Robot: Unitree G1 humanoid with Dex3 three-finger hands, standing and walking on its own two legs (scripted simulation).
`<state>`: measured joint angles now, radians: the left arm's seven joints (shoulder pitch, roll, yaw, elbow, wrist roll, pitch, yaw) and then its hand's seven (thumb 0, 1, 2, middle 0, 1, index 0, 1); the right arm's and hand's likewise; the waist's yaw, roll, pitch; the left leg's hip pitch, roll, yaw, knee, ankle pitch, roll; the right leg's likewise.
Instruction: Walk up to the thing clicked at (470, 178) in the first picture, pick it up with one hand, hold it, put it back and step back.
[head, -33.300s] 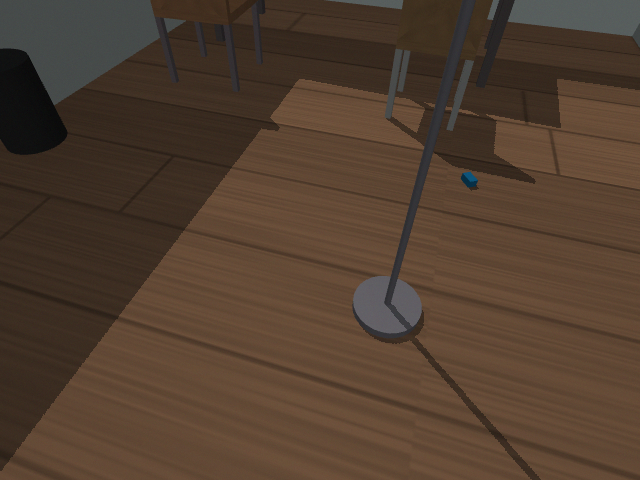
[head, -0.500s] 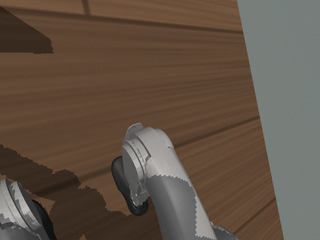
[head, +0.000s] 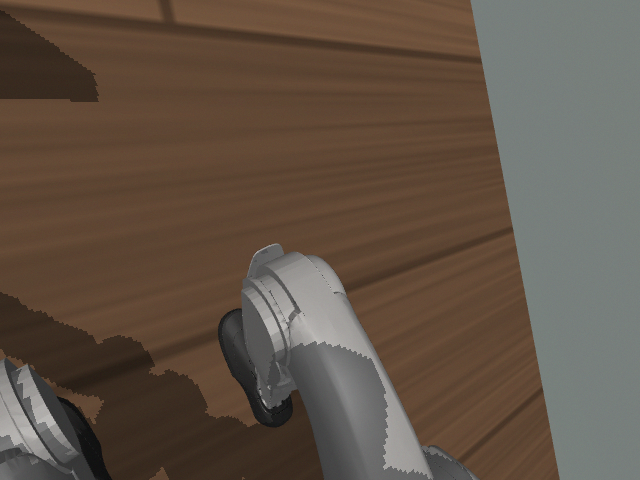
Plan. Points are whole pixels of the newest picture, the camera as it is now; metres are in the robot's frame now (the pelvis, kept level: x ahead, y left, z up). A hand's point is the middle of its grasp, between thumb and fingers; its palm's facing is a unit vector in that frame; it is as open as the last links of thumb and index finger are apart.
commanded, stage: close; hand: left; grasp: from above
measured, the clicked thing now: out of the picture +0.46 +0.38 -0.30
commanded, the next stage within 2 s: settle in 1.52 s
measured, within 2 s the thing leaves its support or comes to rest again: leaves its support in 1.96 s
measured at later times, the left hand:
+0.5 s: hand out of the picture +0.45 +0.36 -0.26, palm faces -0.31 -0.31 -0.90, open 10.7 cm
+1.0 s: hand out of the picture +0.45 +0.35 -0.26, palm faces -0.32 -0.31 -0.90, open 9.8 cm
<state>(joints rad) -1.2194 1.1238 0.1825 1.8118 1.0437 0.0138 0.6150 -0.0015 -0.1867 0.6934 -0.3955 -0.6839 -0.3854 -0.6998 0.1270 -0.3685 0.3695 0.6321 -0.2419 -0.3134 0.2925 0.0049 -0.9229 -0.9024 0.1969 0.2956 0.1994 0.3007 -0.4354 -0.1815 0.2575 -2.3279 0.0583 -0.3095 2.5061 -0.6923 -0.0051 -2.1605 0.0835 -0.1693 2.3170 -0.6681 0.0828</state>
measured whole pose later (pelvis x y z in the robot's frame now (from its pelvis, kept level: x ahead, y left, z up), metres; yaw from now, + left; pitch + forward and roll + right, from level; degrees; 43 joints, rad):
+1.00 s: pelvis +0.00 +0.00 +0.00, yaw +0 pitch +26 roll -16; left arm -1.22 1.14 0.18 1.81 1.03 0.01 0.61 -0.01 0.14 0.36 -0.60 -0.45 -0.68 -0.46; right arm 0.12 -0.37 0.38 0.63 -0.24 -0.30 0.27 0.00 -0.90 -0.89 0.20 0.30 0.20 0.30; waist -0.44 -0.18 0.27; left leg -2.32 0.07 -0.32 2.49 -0.69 -0.01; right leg -2.16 0.09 -0.18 2.30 -0.65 0.08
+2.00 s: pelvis +0.00 +0.00 +0.00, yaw +0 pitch +28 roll -16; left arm -1.19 1.10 0.19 1.70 1.04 0.04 0.57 -0.05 0.25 0.11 -0.74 -0.11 -1.10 -0.26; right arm 0.16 -0.36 0.35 0.63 -0.23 -0.27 0.27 0.00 -0.92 -0.90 0.20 0.30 0.20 0.30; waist -0.42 -0.16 0.24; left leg -2.33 0.06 -0.30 2.49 -0.69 -0.01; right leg -2.17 0.08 -0.17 2.31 -0.66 0.07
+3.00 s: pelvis +0.00 -0.02 +0.05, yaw +9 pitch +34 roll -7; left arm -0.90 0.67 0.14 1.18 0.99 0.13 0.18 -0.09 0.32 0.06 -0.71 -0.10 -1.15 -0.24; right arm 0.21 -0.30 0.05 0.67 -0.07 -0.02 0.19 0.01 -0.91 -0.90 0.20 0.30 0.20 0.30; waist -0.20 0.04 -0.09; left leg -2.24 0.05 -0.15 2.28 -0.65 -0.02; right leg -2.15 0.02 -0.06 2.22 -0.68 0.04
